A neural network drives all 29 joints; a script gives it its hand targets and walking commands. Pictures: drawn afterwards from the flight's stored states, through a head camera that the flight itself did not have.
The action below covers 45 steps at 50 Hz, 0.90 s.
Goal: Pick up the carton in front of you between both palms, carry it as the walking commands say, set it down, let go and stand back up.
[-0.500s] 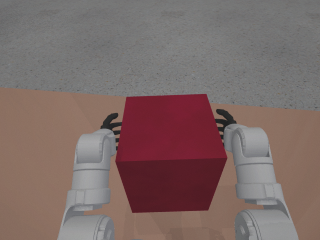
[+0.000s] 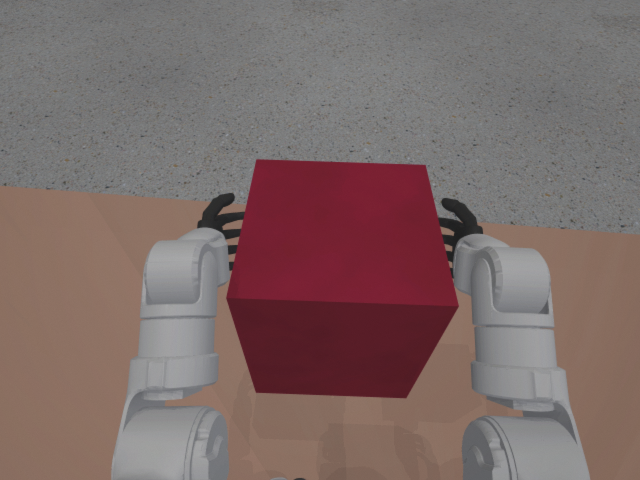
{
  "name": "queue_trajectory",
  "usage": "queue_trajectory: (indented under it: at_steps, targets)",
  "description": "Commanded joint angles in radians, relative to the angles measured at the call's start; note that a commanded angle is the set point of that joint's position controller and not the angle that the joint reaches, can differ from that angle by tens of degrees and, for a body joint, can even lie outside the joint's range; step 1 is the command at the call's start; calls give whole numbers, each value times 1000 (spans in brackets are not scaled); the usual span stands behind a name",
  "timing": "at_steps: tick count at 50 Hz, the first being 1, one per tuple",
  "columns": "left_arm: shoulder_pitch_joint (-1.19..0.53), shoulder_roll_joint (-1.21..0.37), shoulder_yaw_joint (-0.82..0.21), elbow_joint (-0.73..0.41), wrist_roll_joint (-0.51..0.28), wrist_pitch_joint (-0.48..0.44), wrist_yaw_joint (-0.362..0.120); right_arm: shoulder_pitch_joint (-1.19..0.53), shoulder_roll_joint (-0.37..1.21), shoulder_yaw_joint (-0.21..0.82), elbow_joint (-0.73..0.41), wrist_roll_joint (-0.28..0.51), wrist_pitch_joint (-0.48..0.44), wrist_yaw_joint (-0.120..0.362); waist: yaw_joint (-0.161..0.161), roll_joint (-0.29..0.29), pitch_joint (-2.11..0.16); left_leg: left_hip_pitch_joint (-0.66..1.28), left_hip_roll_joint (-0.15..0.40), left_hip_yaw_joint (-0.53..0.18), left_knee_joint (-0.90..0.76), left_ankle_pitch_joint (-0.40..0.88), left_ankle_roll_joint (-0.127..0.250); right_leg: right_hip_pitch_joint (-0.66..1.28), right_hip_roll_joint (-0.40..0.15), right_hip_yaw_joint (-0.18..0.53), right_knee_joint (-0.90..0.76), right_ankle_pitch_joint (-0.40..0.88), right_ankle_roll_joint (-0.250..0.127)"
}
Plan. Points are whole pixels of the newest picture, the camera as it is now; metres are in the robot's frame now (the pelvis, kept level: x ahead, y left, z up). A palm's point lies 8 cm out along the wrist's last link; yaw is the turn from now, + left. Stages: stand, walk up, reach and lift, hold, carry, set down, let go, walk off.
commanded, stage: carry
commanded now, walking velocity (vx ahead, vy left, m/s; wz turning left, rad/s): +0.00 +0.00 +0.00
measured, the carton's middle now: (335, 285) +0.36 +0.00 +0.03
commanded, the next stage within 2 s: none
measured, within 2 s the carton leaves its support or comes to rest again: neither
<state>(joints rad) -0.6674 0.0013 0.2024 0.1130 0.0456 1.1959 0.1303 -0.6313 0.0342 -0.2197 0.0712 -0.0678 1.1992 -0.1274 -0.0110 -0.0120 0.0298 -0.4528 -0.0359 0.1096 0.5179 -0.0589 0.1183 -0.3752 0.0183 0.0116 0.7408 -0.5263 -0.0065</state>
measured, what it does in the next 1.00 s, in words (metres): steps on the spot: right foot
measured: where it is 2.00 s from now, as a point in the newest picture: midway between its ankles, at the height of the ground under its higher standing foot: outside the picture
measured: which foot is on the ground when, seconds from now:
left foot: down 0.00-1.00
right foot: up 0.00-0.00, down 0.02-1.00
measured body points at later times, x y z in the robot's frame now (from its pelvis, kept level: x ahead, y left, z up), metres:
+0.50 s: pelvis +0.02 -0.03 +0.00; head +0.02 -0.04 +0.45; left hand +0.38 +0.12 +0.12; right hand +0.38 -0.18 +0.12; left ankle +0.08 +0.06 -0.73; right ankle -0.01 -0.13 -0.72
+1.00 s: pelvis +0.01 -0.04 +0.00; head -0.02 -0.04 +0.45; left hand +0.37 +0.11 +0.13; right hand +0.37 -0.19 +0.13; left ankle +0.08 +0.06 -0.73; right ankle -0.01 -0.13 -0.72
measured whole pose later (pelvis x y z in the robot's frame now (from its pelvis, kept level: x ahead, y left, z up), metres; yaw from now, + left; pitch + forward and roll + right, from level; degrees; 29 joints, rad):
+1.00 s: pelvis +0.01 -0.04 +0.00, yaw +0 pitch +2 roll +0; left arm -0.65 0.00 0.20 0.25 0.05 1.21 0.13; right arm -0.66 0.00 -0.19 0.26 -0.05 1.21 -0.13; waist 0.00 0.01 -0.11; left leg -0.38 0.01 0.08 0.52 -0.09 0.04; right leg -0.28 0.05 -0.03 0.60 -0.27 -0.05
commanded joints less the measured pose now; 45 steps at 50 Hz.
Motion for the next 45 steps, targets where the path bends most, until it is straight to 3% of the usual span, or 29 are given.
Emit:
queue_trajectory:
  at_steps: [1,3,6,10,13,20,28,37,45]
  targets:
    - [-687,-1150,-672,-161,-416,-29,-222,-764,1091,691,-179,462,-30,245,-6,136,-664,470,267,-226,-41,617,50,116,2,-34,-120,123,5]
    - [-683,-1139,-680,-183,-404,-33,-212,-777,1084,708,-198,468,-28,246,-6,119,-647,502,246,-208,2,693,34,113,-26,-13,-212,227,11]
    - [-645,-1100,-682,-178,-391,-26,-207,-715,1043,710,-174,457,-22,246,-2,87,-649,456,223,-187,49,772,20,174,-69,16,-157,448,-7]
    - [-577,-1072,-656,-99,-373,-13,-226,-631,1018,681,-78,414,-15,247,6,10,-624,347,178,-144,85,631,13,220,-122,49,-102,780,-35]
    - [-607,-1081,-645,-71,-379,-18,-245,-651,1034,666,-42,402,-21,250,6,-16,-594,298,167,-133,87,534,13,224,-141,60,-100,856,-47]
    - [-680,-1093,-627,-69,-400,-25,-250,-713,1058,650,-25,416,-30,243,6,-4,-547,298,173,-146,49,380,-10,191,-157,76,-152,752,-59]
    - [-683,-1086,-585,-24,-387,-18,-248,-726,1063,618,20,421,-23,244,9,3,-466,273,174,-167,-35,56,-33,127,-151,95,-244,433,-72]
    - [-693,-1091,-541,42,-376,-17,-250,-737,1071,570,88,412,-24,244,9,8,-425,262,178,-165,-47,45,-45,98,-147,98,-266,419,-73]
    - [-719,-1105,-541,29,-391,-16,-246,-756,1079,560,76,416,-22,237,10,13,-448,271,183,-162,-39,80,-47,107,-142,96,-253,449,-72]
